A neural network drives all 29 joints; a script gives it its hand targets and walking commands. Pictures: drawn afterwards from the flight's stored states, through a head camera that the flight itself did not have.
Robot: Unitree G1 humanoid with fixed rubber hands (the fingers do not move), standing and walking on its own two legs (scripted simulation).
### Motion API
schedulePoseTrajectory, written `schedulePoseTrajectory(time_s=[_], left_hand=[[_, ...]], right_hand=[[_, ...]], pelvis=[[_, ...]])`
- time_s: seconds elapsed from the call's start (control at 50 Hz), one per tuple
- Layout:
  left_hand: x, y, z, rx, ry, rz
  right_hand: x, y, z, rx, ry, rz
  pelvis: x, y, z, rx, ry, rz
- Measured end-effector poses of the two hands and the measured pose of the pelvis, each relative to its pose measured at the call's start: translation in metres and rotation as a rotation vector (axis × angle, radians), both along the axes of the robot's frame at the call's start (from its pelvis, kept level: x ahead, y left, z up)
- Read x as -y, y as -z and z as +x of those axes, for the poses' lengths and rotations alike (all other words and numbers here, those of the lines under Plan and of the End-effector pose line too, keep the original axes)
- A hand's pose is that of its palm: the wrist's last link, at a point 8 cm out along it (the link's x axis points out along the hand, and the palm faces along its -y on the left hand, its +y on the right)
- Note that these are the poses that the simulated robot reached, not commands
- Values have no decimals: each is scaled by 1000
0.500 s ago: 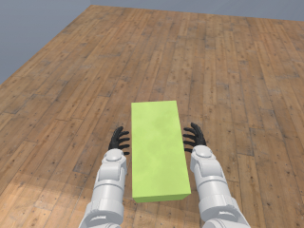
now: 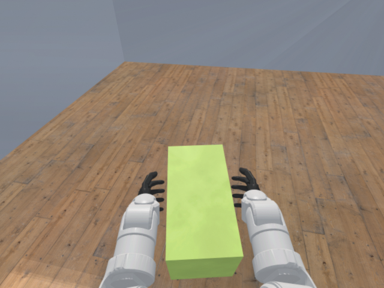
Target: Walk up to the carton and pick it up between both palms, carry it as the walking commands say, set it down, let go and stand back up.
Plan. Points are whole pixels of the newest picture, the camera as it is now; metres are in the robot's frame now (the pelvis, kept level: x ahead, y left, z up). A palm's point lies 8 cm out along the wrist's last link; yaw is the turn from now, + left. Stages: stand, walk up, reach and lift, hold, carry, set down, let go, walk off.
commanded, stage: reach and lift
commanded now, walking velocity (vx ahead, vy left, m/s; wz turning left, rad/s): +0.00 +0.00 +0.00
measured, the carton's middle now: (198, 207) +0.36 -0.01 -0.03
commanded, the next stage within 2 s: hold in 1.12 s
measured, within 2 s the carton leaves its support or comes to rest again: neither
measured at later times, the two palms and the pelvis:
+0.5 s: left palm (142, 204) +0.31 +0.12 +0.06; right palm (248, 199) +0.31 -0.12 +0.06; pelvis -0.01 +0.00 +0.00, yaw -1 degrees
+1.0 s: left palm (143, 207) +0.30 +0.11 +0.06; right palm (251, 201) +0.30 -0.12 +0.06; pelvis +0.00 +0.00 +0.00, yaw -1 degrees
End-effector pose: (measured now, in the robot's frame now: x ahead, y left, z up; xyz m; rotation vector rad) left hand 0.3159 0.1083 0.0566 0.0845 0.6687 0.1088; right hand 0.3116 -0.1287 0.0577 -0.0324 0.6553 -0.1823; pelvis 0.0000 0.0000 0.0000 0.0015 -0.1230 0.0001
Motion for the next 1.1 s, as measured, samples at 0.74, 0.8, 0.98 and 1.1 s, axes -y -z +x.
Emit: schedulePoseTrajectory(time_s=[0.74, 0.8, 0.98, 1.1], left_hand=[[-5, -2, -6, -28, -22, 19], [-4, -2, -7, -29, -17, 20], [-4, -1, -13, -36, -8, 20], [-5, -1, -18, -38, -7, 19]], right_hand=[[-6, -3, -3, -24, -24, -15], [-5, -3, -4, -24, -27, -15], [-4, -3, -9, -28, -41, -18], [-4, -3, -13, -30, -50, -19]], pelvis=[[-1, -1, -4, 5, 14, 0], [-1, -1, -3, 8, 14, 0], [1, -1, -4, 17, 10, 1], [2, -1, -6, 24, 6, 0]])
